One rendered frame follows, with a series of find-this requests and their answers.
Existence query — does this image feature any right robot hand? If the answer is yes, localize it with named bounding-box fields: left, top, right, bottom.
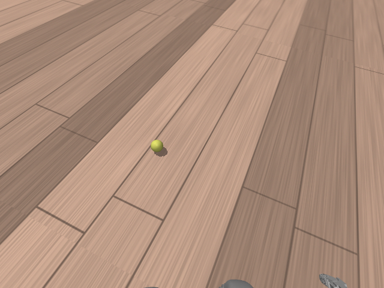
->
left=319, top=274, right=347, bottom=288

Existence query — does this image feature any ball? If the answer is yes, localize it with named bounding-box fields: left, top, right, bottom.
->
left=151, top=140, right=163, bottom=152

